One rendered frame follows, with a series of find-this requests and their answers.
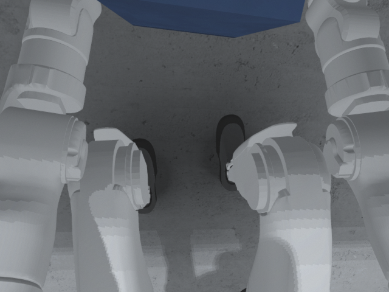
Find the robot left forearm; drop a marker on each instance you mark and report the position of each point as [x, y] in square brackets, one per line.
[54, 54]

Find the robot right thigh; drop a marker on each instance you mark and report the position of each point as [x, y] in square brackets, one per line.
[281, 177]

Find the robot right upper arm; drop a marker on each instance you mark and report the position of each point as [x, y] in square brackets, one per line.
[357, 150]

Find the robot right forearm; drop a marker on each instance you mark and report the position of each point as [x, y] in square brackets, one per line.
[352, 56]

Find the right robot foot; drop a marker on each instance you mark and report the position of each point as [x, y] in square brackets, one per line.
[230, 134]

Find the carton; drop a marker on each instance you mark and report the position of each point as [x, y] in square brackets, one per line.
[224, 18]

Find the robot left upper arm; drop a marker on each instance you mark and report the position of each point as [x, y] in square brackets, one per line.
[39, 153]

